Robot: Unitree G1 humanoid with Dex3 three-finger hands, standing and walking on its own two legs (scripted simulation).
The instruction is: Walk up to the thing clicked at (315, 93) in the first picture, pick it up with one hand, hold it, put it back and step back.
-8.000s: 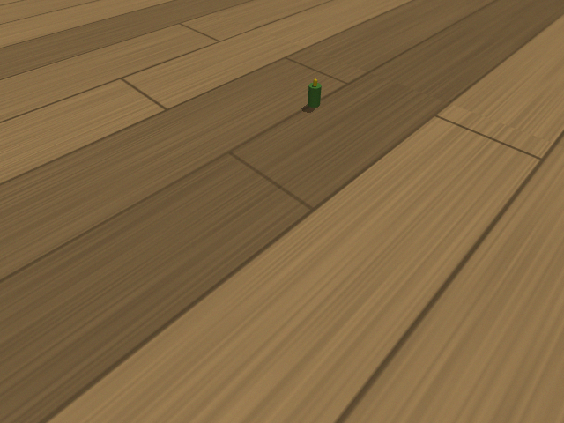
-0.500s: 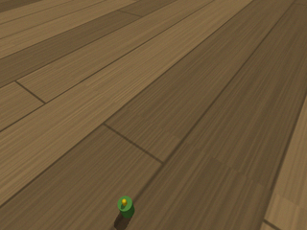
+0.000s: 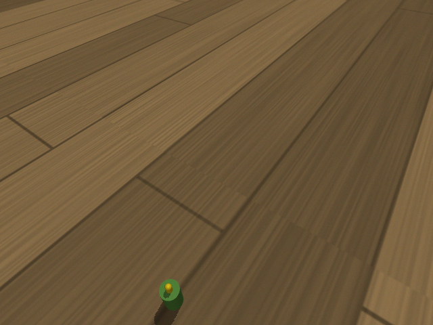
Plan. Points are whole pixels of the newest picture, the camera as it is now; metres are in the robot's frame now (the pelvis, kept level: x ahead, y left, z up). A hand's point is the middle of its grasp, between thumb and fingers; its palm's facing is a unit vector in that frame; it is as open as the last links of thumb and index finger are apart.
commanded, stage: walk up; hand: left
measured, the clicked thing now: (171, 293) +0.41 +0.22 -0.69
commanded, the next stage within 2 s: none
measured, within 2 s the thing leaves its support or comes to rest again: neither
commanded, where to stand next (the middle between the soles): +0.05 +0.01 m, yaw -2 degrees
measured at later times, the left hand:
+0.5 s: hand out of the picture +0.07 +0.25 -0.16, palm faces +0.02 -0.95 -0.33, open 7.4 cm
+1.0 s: hand out of the picture +0.13 +0.24 -0.15, palm faces -0.02 -0.92 -0.39, open 7.4 cm
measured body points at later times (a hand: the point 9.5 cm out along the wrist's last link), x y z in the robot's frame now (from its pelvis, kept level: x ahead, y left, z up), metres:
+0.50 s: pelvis +0.00 +0.00 +0.00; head +0.01 +0.00 +0.45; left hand +0.07 +0.30 -0.13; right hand +0.08 -0.30 -0.13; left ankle -0.03 +0.13 -0.75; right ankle +0.04 -0.13 -0.75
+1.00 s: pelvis +0.09 -0.02 -0.01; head +0.13 -0.04 +0.44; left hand +0.13 +0.29 -0.13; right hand +0.16 -0.34 -0.14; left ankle +0.15 +0.12 -0.72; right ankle +0.06 -0.12 -0.75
